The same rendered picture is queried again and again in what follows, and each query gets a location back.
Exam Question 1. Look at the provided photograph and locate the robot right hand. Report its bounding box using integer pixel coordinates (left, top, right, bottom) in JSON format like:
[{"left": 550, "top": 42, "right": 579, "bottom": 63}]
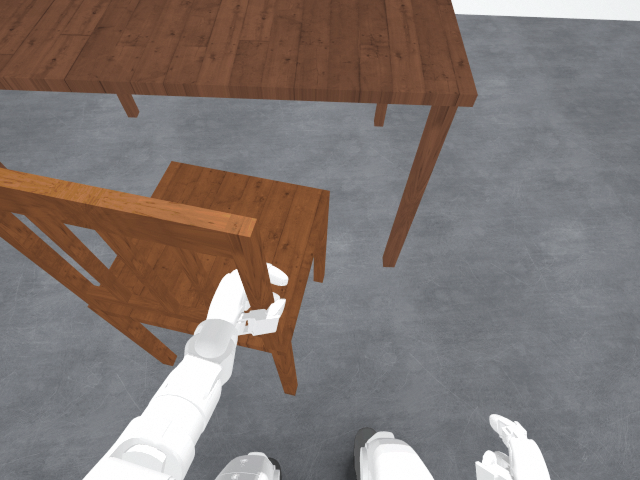
[{"left": 475, "top": 414, "right": 550, "bottom": 480}]

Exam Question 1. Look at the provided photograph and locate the robot right thigh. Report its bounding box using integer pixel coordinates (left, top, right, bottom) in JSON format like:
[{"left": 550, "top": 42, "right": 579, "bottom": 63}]
[{"left": 360, "top": 438, "right": 434, "bottom": 480}]

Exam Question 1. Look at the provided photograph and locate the robot left hand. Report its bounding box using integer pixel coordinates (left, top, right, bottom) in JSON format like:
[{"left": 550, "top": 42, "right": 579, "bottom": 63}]
[{"left": 206, "top": 262, "right": 288, "bottom": 336}]

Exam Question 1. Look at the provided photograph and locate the left robot forearm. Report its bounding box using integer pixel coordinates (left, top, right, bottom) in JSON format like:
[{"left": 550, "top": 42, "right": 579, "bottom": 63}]
[{"left": 83, "top": 319, "right": 238, "bottom": 480}]

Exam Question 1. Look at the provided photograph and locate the left robot shin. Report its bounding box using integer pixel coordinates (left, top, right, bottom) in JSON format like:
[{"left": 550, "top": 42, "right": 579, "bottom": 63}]
[{"left": 248, "top": 452, "right": 273, "bottom": 465}]

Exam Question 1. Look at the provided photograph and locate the table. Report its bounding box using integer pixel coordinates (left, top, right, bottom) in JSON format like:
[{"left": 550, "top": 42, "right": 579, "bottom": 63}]
[{"left": 0, "top": 0, "right": 478, "bottom": 267}]

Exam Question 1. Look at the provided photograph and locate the chair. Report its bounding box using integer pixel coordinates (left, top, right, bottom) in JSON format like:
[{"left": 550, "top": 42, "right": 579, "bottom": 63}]
[{"left": 0, "top": 161, "right": 330, "bottom": 396}]

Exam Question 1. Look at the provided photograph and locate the left robot upper arm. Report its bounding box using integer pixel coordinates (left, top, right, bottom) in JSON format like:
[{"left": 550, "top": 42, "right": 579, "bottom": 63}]
[{"left": 89, "top": 457, "right": 176, "bottom": 480}]

